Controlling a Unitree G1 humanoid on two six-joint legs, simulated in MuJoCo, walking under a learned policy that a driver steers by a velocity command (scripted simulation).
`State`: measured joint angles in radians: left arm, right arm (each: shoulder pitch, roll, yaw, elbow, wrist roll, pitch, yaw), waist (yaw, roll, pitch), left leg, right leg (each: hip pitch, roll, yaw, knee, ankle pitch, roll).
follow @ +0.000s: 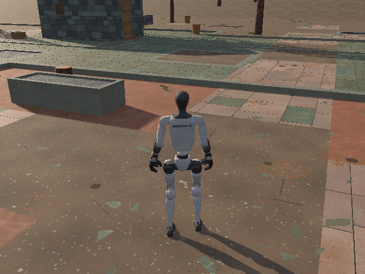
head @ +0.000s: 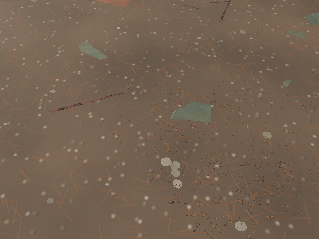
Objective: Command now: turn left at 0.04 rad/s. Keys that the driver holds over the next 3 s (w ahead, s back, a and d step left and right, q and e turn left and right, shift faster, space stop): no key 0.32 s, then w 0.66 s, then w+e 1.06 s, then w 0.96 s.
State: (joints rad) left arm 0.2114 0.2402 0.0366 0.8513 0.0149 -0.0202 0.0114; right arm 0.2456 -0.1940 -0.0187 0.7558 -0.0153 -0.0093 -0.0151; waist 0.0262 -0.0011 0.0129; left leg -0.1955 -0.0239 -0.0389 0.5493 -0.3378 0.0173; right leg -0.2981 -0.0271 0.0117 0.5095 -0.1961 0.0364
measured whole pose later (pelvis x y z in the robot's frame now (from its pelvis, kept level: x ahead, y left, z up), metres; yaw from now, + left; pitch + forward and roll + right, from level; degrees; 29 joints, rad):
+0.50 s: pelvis +0.04 -0.01 +0.00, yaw -1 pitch -1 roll +0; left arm 0.22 0.24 0.05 0.99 -0.03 -0.04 0.01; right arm 0.37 -0.22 -0.05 0.90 0.02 -0.04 -0.03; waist -0.01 0.00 -0.01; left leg -0.10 -0.01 -0.03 0.50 -0.39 0.03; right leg -0.35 -0.01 -0.02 0.75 -0.45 -0.05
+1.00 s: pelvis +0.24 -0.04 +0.00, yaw -1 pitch +2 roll -1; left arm 0.45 0.22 0.03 1.04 -0.01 -0.08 0.01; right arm 0.00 -0.23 -0.04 0.79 0.03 -0.08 0.03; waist 0.10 0.03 0.02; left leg -0.63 0.07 0.01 0.57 0.05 0.03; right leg 0.15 0.04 -0.03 0.14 -0.32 -0.04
